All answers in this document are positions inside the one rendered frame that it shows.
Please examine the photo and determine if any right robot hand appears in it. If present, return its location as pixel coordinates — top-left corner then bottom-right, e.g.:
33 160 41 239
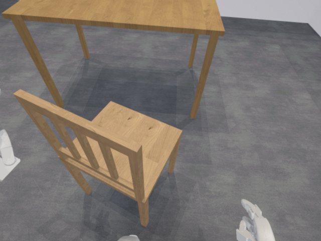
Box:
236 199 275 241

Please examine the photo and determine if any left robot hand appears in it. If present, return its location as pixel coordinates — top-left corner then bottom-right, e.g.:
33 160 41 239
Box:
0 89 20 182

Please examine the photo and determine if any chair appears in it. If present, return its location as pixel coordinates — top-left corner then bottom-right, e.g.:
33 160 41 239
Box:
13 89 182 227

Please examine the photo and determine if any table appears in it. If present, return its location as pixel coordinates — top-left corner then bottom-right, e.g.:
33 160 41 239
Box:
2 0 225 118

